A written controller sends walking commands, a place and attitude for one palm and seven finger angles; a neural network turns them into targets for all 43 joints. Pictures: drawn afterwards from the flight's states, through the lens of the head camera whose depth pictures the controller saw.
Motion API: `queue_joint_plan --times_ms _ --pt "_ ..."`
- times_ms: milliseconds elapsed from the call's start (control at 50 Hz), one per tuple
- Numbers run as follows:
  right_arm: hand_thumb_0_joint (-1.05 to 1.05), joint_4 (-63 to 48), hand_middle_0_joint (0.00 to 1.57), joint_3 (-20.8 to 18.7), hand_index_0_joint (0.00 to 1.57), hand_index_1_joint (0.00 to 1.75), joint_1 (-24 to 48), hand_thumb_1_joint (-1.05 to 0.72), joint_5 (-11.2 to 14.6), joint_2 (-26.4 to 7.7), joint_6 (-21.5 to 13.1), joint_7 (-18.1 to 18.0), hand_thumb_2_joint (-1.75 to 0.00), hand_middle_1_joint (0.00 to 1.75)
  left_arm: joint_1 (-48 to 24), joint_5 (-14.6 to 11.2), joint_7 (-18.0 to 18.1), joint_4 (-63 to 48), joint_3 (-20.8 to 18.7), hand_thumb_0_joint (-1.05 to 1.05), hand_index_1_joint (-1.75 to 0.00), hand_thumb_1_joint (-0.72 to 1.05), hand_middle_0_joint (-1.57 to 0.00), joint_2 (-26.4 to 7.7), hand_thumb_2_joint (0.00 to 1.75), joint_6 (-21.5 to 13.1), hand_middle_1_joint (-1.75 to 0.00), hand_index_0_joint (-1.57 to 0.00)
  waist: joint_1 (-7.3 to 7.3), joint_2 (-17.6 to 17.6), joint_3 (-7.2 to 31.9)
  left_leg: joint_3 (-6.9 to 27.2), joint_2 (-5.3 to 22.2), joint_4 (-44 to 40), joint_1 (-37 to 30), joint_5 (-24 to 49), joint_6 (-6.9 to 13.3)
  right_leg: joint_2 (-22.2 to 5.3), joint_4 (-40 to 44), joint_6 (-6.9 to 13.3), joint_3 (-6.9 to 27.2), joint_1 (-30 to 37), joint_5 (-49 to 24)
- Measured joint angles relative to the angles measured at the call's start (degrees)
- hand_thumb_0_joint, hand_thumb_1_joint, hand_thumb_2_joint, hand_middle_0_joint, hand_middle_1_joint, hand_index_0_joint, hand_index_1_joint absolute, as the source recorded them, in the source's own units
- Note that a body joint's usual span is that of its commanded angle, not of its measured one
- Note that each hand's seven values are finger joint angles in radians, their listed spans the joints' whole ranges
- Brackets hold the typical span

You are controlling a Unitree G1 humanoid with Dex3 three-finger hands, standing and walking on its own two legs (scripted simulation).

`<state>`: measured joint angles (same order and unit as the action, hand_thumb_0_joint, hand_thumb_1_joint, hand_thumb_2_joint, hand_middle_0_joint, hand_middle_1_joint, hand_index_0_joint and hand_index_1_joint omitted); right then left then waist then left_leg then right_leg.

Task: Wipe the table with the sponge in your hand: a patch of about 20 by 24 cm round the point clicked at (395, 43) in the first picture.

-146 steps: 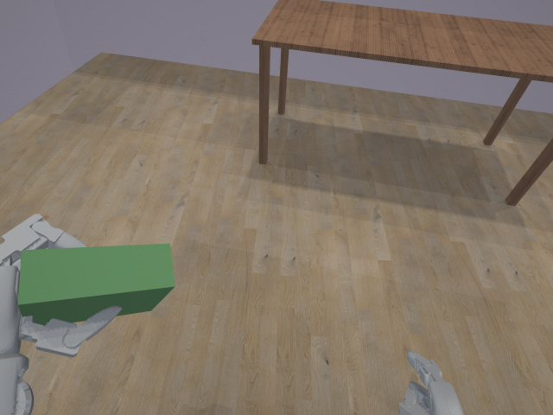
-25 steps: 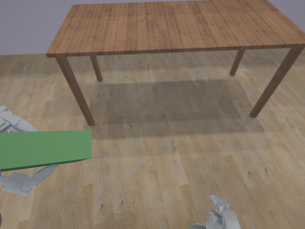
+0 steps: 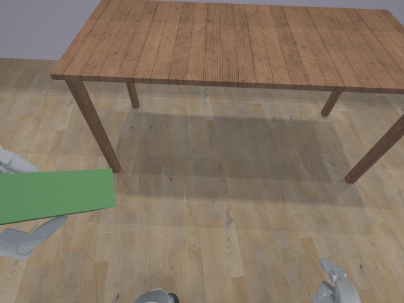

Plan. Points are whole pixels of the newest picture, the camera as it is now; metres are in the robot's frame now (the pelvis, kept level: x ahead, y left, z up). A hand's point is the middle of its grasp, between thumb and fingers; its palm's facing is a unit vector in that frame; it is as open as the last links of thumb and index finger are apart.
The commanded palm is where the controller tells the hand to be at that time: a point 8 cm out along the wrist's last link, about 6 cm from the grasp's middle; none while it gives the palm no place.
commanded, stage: walk to a spot facing it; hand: left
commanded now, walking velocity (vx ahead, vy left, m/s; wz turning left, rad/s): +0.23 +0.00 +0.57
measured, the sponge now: (66, 195) +0.23 +0.20 +0.17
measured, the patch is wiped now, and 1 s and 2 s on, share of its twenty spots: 0.00 0.00 0.00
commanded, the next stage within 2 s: turn to face it in 0.06 s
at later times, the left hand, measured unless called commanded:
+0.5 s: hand (77, 157) +0.29 +0.21 +0.17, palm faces +0.56 -0.74 -0.37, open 9.5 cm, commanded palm +0.24 +0.23 +0.19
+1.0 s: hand (128, 136) +0.34 +0.14 +0.17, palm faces +0.23 -0.88 -0.42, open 9.5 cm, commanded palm +0.31 +0.17 +0.19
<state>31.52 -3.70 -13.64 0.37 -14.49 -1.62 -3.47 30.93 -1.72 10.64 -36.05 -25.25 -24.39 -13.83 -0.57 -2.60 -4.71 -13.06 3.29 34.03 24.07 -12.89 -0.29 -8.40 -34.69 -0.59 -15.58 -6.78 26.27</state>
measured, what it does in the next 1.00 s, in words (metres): steps on the spot: left foot, then right foot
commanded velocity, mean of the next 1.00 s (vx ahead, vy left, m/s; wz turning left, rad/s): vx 0.03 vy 0.00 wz -0.40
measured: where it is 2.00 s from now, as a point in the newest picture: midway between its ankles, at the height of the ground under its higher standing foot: outside the picture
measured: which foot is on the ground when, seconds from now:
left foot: up 0.00-0.00, down 0.02-0.42, up 0.44-0.82, down 0.84-1.00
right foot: down 0.00-0.02, up 0.04-0.38, down 0.40-0.86, up 0.88-1.00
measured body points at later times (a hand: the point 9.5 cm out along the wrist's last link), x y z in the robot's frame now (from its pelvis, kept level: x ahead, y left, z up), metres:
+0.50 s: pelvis +0.09 -0.06 +0.00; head +0.10 -0.09 +0.44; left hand +0.26 +0.24 +0.19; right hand +0.31 -0.25 -0.10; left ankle +0.08 +0.09 -0.69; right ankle +0.15 -0.14 -0.73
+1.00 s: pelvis +0.08 -0.06 +0.01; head +0.09 -0.06 +0.46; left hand +0.32 +0.19 +0.19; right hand +0.17 -0.31 -0.09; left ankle +0.09 +0.07 -0.73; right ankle +0.08 -0.17 -0.68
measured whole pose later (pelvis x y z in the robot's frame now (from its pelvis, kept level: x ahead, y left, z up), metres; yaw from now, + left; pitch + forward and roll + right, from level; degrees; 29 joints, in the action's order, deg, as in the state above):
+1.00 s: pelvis +0.08 -0.06 +0.01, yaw -15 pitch -1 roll -1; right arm 32.8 0.2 -15.2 0.7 -10.4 -0.7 -1.4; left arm 28.0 -0.8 7.9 -26.8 -21.7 -19.8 -9.4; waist 1.7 0.7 -1.2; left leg -8.4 6.4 32.0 11.5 -18.9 -1.4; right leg 1.7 -52.1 -2.2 -1.8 -26.4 22.8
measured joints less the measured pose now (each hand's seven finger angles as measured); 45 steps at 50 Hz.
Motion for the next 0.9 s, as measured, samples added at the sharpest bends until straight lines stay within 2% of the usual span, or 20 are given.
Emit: queue_joint_plan --times_ms 20,40,60,100,140,200,260,340,400,420,440,480,520,580,640,700,780,840,860,900 --pt "0.01 -0.4 0.20 0.1 0.19 0.30 0.1 -0.91 -0.1 0.0 -0.1 -0.1 -0.90 0.30 -0.1 -0.1 0.2 0.3 0.0 -0.01 -1.36 -0.44 -0.81 0.7 1.01 0.1 -1.36 -0.81 0.19 0.6 0.3 0.2 -0.6 -2.4 -2.0 3.7 1.9 -0.8 -6.0 -0.4 0.3 -1.7 1.5" --pt "0.01 0.0 0.20 0.0 0.19 0.30 0.9 -0.91 -0.1 0.8 -0.3 -0.3 -0.90 0.30 -1.3 -0.2 0.3 1.4 0.2 -0.01 -1.36 -0.44 -0.81 1.0 1.01 0.2 -1.36 -0.81 -0.11 0.5 0.1 0.4 -0.9 -0.2 -1.7 4.0 3.6 -1.0 -14.2 -1.0 2.6 -4.4 3.0" --pt "0.01 0.5 0.20 0.2 0.19 0.30 1.8 -0.91 -0.1 1.9 -0.4 -0.2 -0.90 0.30 -3.0 0.0 0.2 3.0 0.7 -0.01 -1.36 -0.44 -0.81 1.1 1.01 0.6 -1.36 -0.81 -0.46 0.6 -0.4 1.1 -1.0 2.6 -1.4 2.1 4.3 0.1 -22.7 -1.3 5.7 -7.4 5.2" --pt "0.01 1.7 0.20 1.6 0.19 0.30 3.2 -0.91 0.1 4.2 -0.6 0.4 -0.90 0.30 -6.7 0.5 -0.9 6.4 1.9 -0.01 -1.36 -0.44 -0.81 1.1 1.01 1.9 -1.36 -0.81 -1.06 0.6 -0.8 3.0 -1.3 4.2 -2.0 -1.0 4.1 2.6 -34.8 -1.8 9.9 -13.2 6.1" --pt "0.01 2.3 0.20 3.1 0.19 0.30 4.1 -0.91 0.3 6.3 -1.0 1.2 -0.90 0.30 -8.8 0.8 -2.0 7.4 2.7 -0.01 -1.36 -0.44 -0.81 1.0 1.01 3.1 -1.36 -0.81 -1.34 0.6 -0.8 5.0 -1.4 3.3 -2.7 -1.2 3.3 3.5 -38.8 -2.4 11.5 -18.4 4.8" --pt "0.01 2.1 0.20 5.0 0.20 0.30 4.4 -0.91 0.5 8.4 -2.3 2.0 -0.90 0.30 -7.1 0.4 -2.7 3.8 2.9 -0.01 -1.36 -0.44 -0.81 1.1 1.01 3.4 -1.36 -0.81 -0.87 0.9 -1.0 7.3 -1.0 0.8 -3.8 -0.2 2.4 2.8 -33.5 -2.9 12.2 -23.1 -0.1" --pt "0.01 1.9 0.20 5.8 0.20 0.30 3.7 -0.91 0.3 9.1 -3.8 2.5 -0.90 0.30 -2.8 -0.1 -2.8 -0.6 2.5 -0.01 -1.36 -0.44 -0.81 1.2 1.01 1.8 -1.36 -0.81 0.99 2.1 -0.6 8.6 -0.1 -1.4 -5.3 0.2 1.3 2.3 -22.8 -2.8 11.6 -23.2 -4.3" --pt "0.01 2.8 0.21 6.3 0.20 0.30 2.7 -0.91 0.1 8.3 -4.7 1.9 -0.90 0.30 -0.3 -0.2 -2.5 0.3 2.1 -0.01 -1.36 -0.44 -0.81 2.0 1.01 0.1 -1.36 -0.81 4.42 4.3 1.3 8.8 1.7 -2.9 -7.8 -0.6 -0.5 3.9 -10.6 -2.8 10.0 -18.7 -6.4" --pt "0.01 3.1 0.21 6.5 0.20 0.30 2.7 -0.90 0.2 7.1 -4.6 1.1 -0.90 0.30 -3.4 0.2 -2.0 6.2 2.2 -0.01 -1.36 -0.44 -0.81 3.0 1.01 0.9 -1.35 -0.81 6.36 5.4 2.6 8.1 2.8 0.0 -8.6 -3.3 -2.3 5.7 -1.0 -2.8 8.5 -12.6 -8.8" --pt "0.01 3.2 0.21 6.4 0.20 0.30 3.0 -0.90 0.2 6.5 -4.5 0.9 -0.90 0.30 -5.3 0.6 -1.9 8.6 2.4 -0.01 -1.36 -0.44 -0.81 3.7 1.01 1.5 -1.35 -0.81 6.78 5.9 2.9 7.8 3.4 2.4 -8.2 -5.0 -2.6 6.4 0.6 -0.8 8.6 -11.8 -13.1" --pt "0.01 3.6 0.21 6.1 0.20 0.30 3.7 -0.90 0.1 5.5 -4.3 0.7 -0.90 0.30 -7.5 1.0 -1.8 11.3 3.3 -0.01 -1.36 -0.44 -0.81 5.1 1.01 2.1 -1.35 -0.81 6.70 6.9 3.0 8.3 4.0 5.8 -7.2 -8.4 -2.4 7.2 -0.8 1.3 8.4 -12.2 -13.6" --pt "0.01 4.9 0.21 5.3 0.20 0.30 5.2 -0.90 -0.2 3.6 -3.8 0.4 -0.90 0.30 -11.8 1.3 -1.9 16.2 5.6 -0.01 -1.36 -0.44 -0.81 7.7 1.01 4.1 -1.35 -0.81 5.99 7.5 3.0 10.2 2.5 16.0 -3.7 -14.6 -2.4 7.4 -2.6 3.6 8.3 -12.7 -11.6" --pt "0.01 5.4 0.21 4.7 0.20 0.30 6.5 -0.91 -0.3 2.1 -3.1 0.4 -0.90 0.30 -14.1 1.3 -2.0 18.7 7.4 -0.01 -1.36 -0.44 -0.81 9.5 1.01 5.7 -1.35 -0.81 5.37 6.3 2.4 10.7 0.6 25.3 -0.7 -14.8 -3.0 7.6 -1.4 4.3 9.5 -12.6 -11.5" --pt "0.01 3.8 0.20 4.2 0.20 0.30 8.0 -0.91 -0.4 1.1 -2.3 0.7 -0.90 0.30 -12.2 0.9 -2.4 16.1 8.7 -0.01 -1.36 -0.44 -0.81 8.9 1.01 5.7 -1.35 -0.81 2.61 3.8 0.9 10.8 -0.6 31.1 1.7 -12.8 -3.7 8.5 1.8 4.8 11.7 -12.5 -14.0" --pt "0.01 1.5 0.20 3.2 0.20 0.30 7.8 -0.91 -0.6 0.4 -1.7 1.1 -0.90 0.30 -7.6 0.3 -3.1 9.2 8.2 -0.01 -1.35 -0.44 -0.81 5.5 1.01 3.9 -1.35 -0.81 -0.01 1.6 0.2 11.0 -0.9 26.2 1.0 -11.7 -3.9 9.9 4.6 5.4 13.4 -13.0 -16.1" --pt "0.01 -0.1 0.20 1.8 0.20 0.30 6.4 -0.91 -0.6 -0.5 -1.0 1.6 -0.90 0.30 -2.9 -0.4 -3.2 2.3 5.2 -0.01 -1.35 -0.44 -0.81 1.4 1.01 1.4 -1.35 -0.81 -0.96 0.4 0.5 11.2 -1.0 17.4 -1.2 -12.1 -4.0 11.6 6.1 5.7 15.4 -14.2 -17.6" --pt "0.01 -0.5 0.20 0.7 0.19 0.30 3.9 -0.91 0.0 -1.5 0.4 2.0 -0.90 0.30 -0.2 -0.9 -2.8 -1.3 0.6 -0.01 -1.35 -0.44 -0.81 -2.3 1.01 -0.4 -1.35 -0.81 -0.90 0.0 1.5 10.9 -1.3 6.7 -4.5 -11.3 -3.8 13.3 6.4 5.4 17.4 -15.9 -18.7" --pt "0.01 -0.2 0.20 0.9 0.19 0.30 2.3 -0.91 0.6 -1.4 1.5 1.9 -0.90 0.30 -0.5 -1.1 -2.6 0.1 -0.8 -0.01 -1.35 -0.44 -0.81 -2.4 1.01 -0.1 -1.35 -0.81 -0.85 0.3 2.3 9.6 -1.0 -2.9 -8.7 -4.9 -2.6 14.2 4.5 4.5 18.5 -17.0 -18.3" --pt "0.01 0.1 0.20 1.1 0.19 0.30 1.9 -0.91 0.6 -0.7 1.9 1.6 -0.90 0.30 -0.9 -1.0 -2.6 1.3 -1.0 -0.01 -1.35 -0.44 -0.81 -2.2 1.01 0.2 -1.35 -0.81 -0.49 -0.6 2.3 8.5 -1.5 -3.2 -9.4 -3.9 -1.8 13.7 2.9 3.9 19.4 -17.4 -17.4" --pt "0.01 0.3 0.20 1.7 0.19 0.30 0.8 -0.91 0.6 0.8 2.2 1.4 -0.90 0.30 -1.4 -0.7 -2.7 4.3 -0.7 -0.01 -1.35 -0.44 -0.81 -0.8 1.01 1.1 -1.35 -0.81 0.56 -0.7 2.9 6.5 -1.1 -2.5 -10.3 -4.8 -0.6 13.4 -5.0 1.6 19.1 -19.4 -8.2"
